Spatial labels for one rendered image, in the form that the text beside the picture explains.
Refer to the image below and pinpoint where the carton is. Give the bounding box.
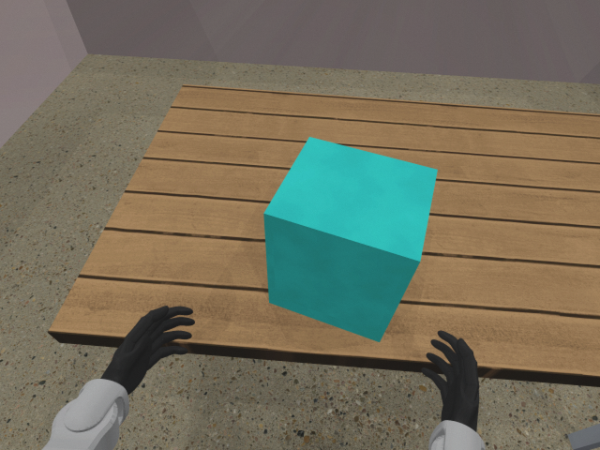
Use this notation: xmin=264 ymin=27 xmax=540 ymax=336
xmin=263 ymin=137 xmax=438 ymax=342

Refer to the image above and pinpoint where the left robot hand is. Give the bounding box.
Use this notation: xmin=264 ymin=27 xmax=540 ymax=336
xmin=100 ymin=306 xmax=195 ymax=395

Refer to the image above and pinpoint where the table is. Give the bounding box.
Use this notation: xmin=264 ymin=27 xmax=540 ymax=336
xmin=48 ymin=84 xmax=600 ymax=450

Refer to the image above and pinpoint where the left robot forearm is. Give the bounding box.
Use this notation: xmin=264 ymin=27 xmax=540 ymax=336
xmin=42 ymin=379 xmax=129 ymax=450

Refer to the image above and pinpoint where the right robot hand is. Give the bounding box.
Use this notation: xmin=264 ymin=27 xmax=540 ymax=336
xmin=421 ymin=331 xmax=479 ymax=432

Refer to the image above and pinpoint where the right robot forearm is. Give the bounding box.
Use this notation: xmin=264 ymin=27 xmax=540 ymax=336
xmin=428 ymin=420 xmax=486 ymax=450

